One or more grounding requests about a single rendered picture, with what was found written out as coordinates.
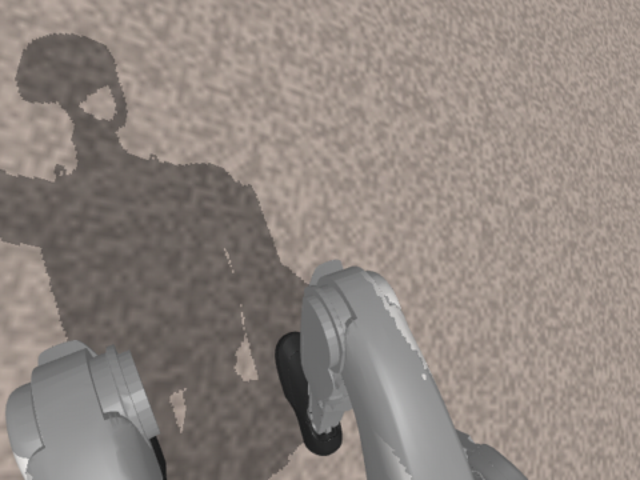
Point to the left robot foot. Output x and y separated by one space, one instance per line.
159 456

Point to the right robot foot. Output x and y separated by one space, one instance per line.
295 388

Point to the right robot hand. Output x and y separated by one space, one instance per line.
486 463

